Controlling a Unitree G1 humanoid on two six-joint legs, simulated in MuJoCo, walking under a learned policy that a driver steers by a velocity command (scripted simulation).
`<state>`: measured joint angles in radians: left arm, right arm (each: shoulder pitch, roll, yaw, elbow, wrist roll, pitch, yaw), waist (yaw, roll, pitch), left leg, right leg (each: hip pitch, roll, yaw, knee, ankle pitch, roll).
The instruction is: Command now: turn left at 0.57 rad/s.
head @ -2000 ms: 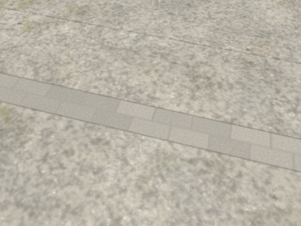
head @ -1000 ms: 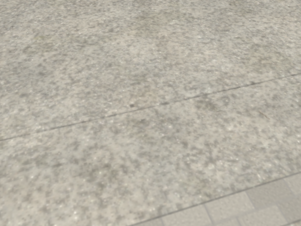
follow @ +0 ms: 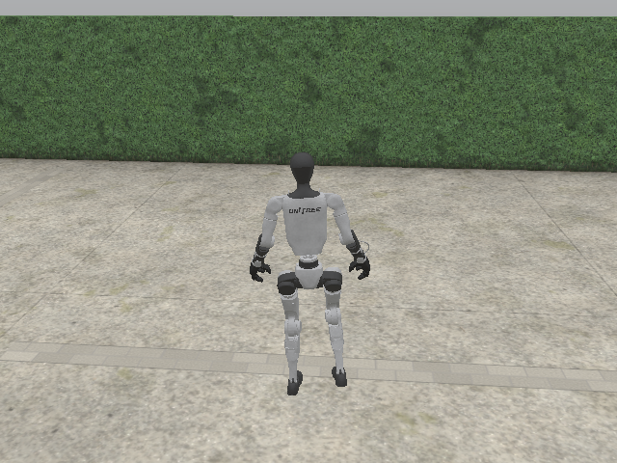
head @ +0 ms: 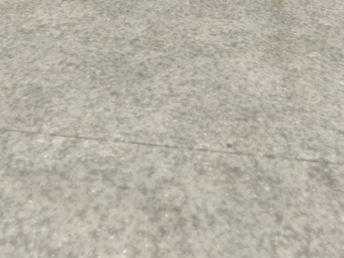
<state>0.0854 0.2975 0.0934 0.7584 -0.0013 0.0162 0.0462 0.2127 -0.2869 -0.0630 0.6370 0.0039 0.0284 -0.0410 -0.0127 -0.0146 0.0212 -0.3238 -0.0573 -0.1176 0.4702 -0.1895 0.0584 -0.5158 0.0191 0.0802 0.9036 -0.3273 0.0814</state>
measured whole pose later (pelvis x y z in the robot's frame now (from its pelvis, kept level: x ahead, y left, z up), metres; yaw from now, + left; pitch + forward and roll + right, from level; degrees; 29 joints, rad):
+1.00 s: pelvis +0.14 -0.04 -0.02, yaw +3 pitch +1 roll +0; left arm 0.07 0.25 0.03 0.73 0.01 -0.03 -0.02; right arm 0.31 -0.28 -0.05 0.81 0.01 -0.02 -0.02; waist -0.03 0.02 0.06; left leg -0.28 0.02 -0.03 1.03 -0.58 -0.06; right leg -0.43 0.02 -0.04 0.54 -0.14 -0.05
